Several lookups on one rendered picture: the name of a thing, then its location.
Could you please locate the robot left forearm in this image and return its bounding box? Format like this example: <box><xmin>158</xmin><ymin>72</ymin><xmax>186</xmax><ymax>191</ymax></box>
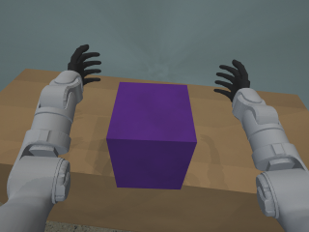
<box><xmin>7</xmin><ymin>70</ymin><xmax>84</xmax><ymax>199</ymax></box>

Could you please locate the robot right forearm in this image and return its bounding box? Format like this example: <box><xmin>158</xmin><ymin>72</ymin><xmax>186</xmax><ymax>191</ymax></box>
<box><xmin>232</xmin><ymin>88</ymin><xmax>309</xmax><ymax>174</ymax></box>

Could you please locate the carton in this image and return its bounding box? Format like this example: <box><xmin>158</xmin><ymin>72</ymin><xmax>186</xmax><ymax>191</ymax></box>
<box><xmin>106</xmin><ymin>82</ymin><xmax>197</xmax><ymax>189</ymax></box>

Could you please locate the pedestal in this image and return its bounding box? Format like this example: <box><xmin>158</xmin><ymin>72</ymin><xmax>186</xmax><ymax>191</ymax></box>
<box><xmin>0</xmin><ymin>69</ymin><xmax>309</xmax><ymax>232</ymax></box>

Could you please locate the robot right upper arm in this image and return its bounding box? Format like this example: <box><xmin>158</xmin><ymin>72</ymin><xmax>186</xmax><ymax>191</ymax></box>
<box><xmin>256</xmin><ymin>168</ymin><xmax>309</xmax><ymax>232</ymax></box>

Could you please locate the left robot hand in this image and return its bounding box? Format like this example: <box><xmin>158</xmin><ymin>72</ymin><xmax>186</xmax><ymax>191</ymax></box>
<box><xmin>68</xmin><ymin>44</ymin><xmax>101</xmax><ymax>86</ymax></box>

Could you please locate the right robot hand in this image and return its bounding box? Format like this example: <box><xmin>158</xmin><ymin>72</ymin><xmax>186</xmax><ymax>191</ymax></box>
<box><xmin>213</xmin><ymin>59</ymin><xmax>250</xmax><ymax>102</ymax></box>

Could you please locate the robot left upper arm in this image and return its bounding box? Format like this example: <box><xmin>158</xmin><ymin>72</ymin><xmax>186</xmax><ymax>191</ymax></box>
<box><xmin>0</xmin><ymin>156</ymin><xmax>71</xmax><ymax>232</ymax></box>

